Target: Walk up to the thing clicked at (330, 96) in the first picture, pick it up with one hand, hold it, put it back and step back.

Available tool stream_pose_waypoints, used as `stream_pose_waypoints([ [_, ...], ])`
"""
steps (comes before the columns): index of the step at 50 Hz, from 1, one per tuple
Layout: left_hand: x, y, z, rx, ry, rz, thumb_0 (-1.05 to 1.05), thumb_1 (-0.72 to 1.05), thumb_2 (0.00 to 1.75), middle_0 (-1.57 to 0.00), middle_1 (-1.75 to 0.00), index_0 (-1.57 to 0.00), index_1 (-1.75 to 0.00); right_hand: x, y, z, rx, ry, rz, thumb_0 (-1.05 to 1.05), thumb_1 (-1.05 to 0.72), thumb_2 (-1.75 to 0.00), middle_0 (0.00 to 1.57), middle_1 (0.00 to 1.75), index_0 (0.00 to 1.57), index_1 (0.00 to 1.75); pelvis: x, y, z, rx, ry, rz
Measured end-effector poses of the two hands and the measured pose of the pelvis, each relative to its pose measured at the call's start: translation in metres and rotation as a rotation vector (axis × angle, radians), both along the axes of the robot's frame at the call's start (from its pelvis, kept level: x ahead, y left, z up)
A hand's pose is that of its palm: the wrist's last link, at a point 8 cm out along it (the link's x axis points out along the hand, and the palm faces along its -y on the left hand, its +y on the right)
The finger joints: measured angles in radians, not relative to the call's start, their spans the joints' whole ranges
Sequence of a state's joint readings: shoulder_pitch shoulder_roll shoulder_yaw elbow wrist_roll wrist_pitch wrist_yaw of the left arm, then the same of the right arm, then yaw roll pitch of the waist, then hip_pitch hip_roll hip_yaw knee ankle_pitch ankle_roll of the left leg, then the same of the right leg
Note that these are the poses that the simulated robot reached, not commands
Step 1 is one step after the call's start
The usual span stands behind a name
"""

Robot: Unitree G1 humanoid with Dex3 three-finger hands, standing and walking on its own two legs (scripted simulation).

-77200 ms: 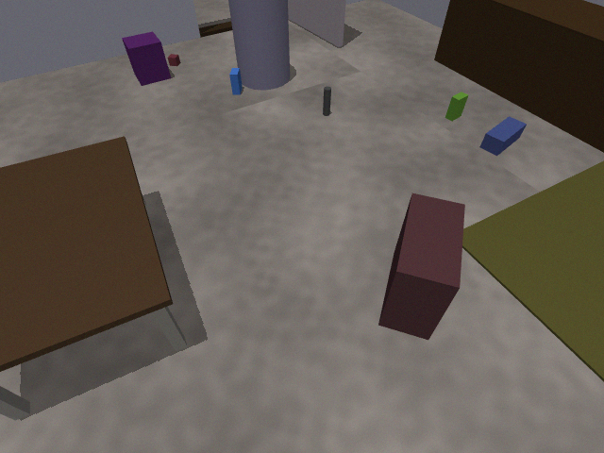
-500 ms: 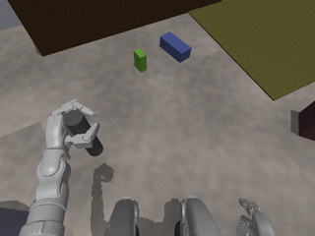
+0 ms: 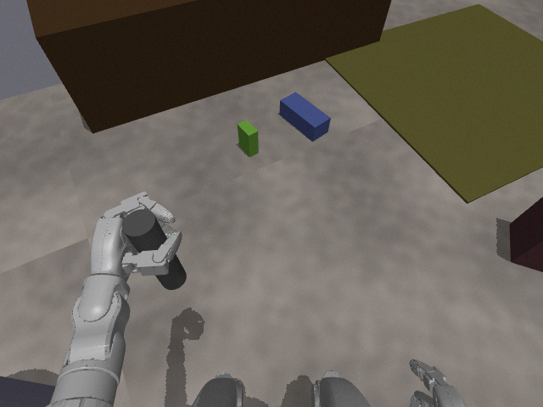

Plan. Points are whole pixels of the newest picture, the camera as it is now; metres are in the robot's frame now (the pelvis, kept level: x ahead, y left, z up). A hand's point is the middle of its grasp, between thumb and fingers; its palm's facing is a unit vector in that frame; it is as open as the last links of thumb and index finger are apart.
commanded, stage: lift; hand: left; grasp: from the side
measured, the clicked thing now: (158, 254) +0.34 +0.19 +0.00
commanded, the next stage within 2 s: hold in 0.42 s
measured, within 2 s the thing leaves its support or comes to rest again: neither
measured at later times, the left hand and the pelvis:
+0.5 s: hand (160, 226) +0.35 +0.17 +0.07, palm faces +0.02 -1.00 -0.02, open 5.9 cm; pelvis +0.02 +0.00 +0.03, yaw +0 degrees
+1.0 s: hand (158, 225) +0.34 +0.16 +0.09, palm faces +0.03 -1.00 -0.02, open 5.9 cm; pelvis +0.02 -0.01 +0.04, yaw +0 degrees
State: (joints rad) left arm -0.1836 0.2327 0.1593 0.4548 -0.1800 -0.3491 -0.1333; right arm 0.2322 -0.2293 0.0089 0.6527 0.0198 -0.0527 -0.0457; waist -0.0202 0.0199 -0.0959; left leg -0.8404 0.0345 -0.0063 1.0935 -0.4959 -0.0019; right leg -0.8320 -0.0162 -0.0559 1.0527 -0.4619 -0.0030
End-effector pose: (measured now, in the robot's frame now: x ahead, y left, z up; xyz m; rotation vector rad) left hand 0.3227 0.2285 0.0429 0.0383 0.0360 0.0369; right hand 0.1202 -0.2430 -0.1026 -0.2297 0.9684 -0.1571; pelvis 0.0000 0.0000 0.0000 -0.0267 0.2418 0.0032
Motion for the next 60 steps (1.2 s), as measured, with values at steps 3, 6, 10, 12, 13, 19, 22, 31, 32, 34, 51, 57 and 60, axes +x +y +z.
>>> stream_pose_waypoints([
  [3, 0.002, 0.0, 0.007, -0.011, -0.007, 0.009, 0.04, 0.05, 1.15, -0.97, -1.17, -1.02, -1.13, 0.002, -0.001, 0.006, -0.001, -0.005, -0.002, 0.01, -0.91, -0.9, 0.2, 0.3, 0.21, 0.3, 0.003, -0.001, 0.005, 0.001, -0.012, 0.0],
  [6, 0.004, -0.002, 0.009, -0.017, 0.004, 0.003, 0.04, 0.05, 1.15, -0.97, -1.17, -1.02, -1.13, 0.005, -0.002, 0.012, -0.004, -0.012, -0.008, 0.01, -0.9, -0.9, 0.2, 0.3, 0.21, 0.3, 0.006, -0.001, 0.01, 0.001, -0.022, 0.0],
  [10, 0.005, -0.005, 0.012, -0.011, 0.012, -0.013, 0.04, 0.05, 1.15, -0.97, -1.17, -1.02, -1.13, 0.007, -0.005, 0.017, -0.01, -0.015, -0.013, 0.01, -0.9, -0.9, 0.2, 0.3, 0.21, 0.3, 0.008, -0.001, 0.014, 0.003, -0.036, -0.002],
  [12, 0.005, -0.005, 0.014, -0.018, 0.009, -0.012, 0.04, 0.05, 1.15, -0.97, -1.17, -1.02, -1.13, 0.008, -0.006, 0.019, -0.011, -0.013, -0.013, 0.01, -0.9, -0.9, 0.2, 0.3, 0.21, 0.3, 0.01, -0.002, 0.017, 0.004, -0.04, -0.002],
  [13, 0.005, -0.005, 0.015, -0.021, 0.007, -0.01, 0.04, 0.05, 1.15, -0.97, -1.17, -1.02, -1.13, 0.008, -0.006, 0.02, -0.012, -0.011, -0.013, 0.01, -0.9, -0.9, 0.2, 0.3, 0.21, 0.3, 0.011, -0.002, 0.018, 0.004, -0.042, -0.002],
  [19, 0.006, -0.006, 0.019, -0.02, 0.009, -0.004, 0.04, 0.05, 1.15, -0.97, -1.17, -1.01, -1.13, 0.01, -0.007, 0.024, -0.014, -0.004, -0.01, 0.01, -0.9, -0.9, 0.2, 0.3, 0.21, 0.3, 0.015, -0.003, 0.022, 0.007, -0.054, -0.003],
  [22, 0.007, -0.007, 0.023, -0.018, 0.005, -0.011, 0.04, 0.05, 1.15, -0.97, -1.17, -1.01, -1.13, 0.011, -0.007, 0.025, -0.012, -0.005, -0.013, 0.01, -0.9, -0.9, 0.2, 0.3, 0.21, 0.3, 0.016, -0.003, 0.024, 0.008, -0.063, -0.004],
  [31, 0.007, -0.011, 0.031, -0.031, -0.005, -0.01, 0.04, 0.05, 1.15, -0.97, -1.17, -1.01, -1.14, 0.014, -0.008, 0.032, -0.009, -0.013, -0.019, 0.01, -0.91, -0.9, 0.2, 0.3, 0.21, 0.3, 0.019, -0.004, 0.03, 0.009, -0.083, -0.005],
  [32, 0.007, -0.011, 0.031, -0.031, -0.004, -0.01, 0.04, 0.05, 1.15, -0.97, -1.17, -1.01, -1.14, 0.014, -0.008, 0.032, -0.009, -0.015, -0.02, 0.01, -0.91, -0.9, 0.2, 0.3, 0.21, 0.3, 0.019, -0.004, 0.031, 0.01, -0.085, -0.005],
  [34, 0.006, -0.011, 0.032, -0.032, -0.003, -0.012, 0.04, 0.05, 1.15, -0.97, -1.17, -1.01, -1.14, 0.015, -0.008, 0.034, -0.009, -0.018, -0.02, 0.01, -0.91, -0.9, 0.2, 0.3, 0.21, 0.3, 0.019, -0.004, 0.032, 0.01, -0.09, -0.006],
  [51, -0.003, -0.013, 0.046, -0.023, -0.019, -0.006, 0.04, 0.05, 1.15, -0.97, -1.18, -1.01, -1.14, 0.013, -0.009, 0.041, -0.003, -0.033, -0.019, 0.01, -0.92, -0.9, 0.2, 0.3, 0.21, 0.3, 0.015, -0.006, 0.038, 0.014, -0.127, -0.005],
  [57, -0.006, -0.014, 0.05, -0.024, -0.026, -0.003, 0.04, 0.05, 1.15, -0.97, -1.18, -1.01, -1.14, 0.012, -0.009, 0.044, 0.002, -0.045, -0.019, 0.01, -0.91, -0.9, 0.2, 0.3, 0.21, 0.3, 0.013, -0.006, 0.041, 0.016, -0.139, -0.007],
  [60, -0.008, -0.014, 0.053, -0.023, -0.03, -0.002, 0.04, 0.05, 1.15, -0.97, -1.18, -1.01, -1.14, 0.012, -0.008, 0.045, 0.004, -0.049, -0.017, 0.01, -0.91, -0.9, 0.2, 0.3, 0.21, 0.3, 0.013, -0.006, 0.041, 0.016, -0.145, -0.005],
])
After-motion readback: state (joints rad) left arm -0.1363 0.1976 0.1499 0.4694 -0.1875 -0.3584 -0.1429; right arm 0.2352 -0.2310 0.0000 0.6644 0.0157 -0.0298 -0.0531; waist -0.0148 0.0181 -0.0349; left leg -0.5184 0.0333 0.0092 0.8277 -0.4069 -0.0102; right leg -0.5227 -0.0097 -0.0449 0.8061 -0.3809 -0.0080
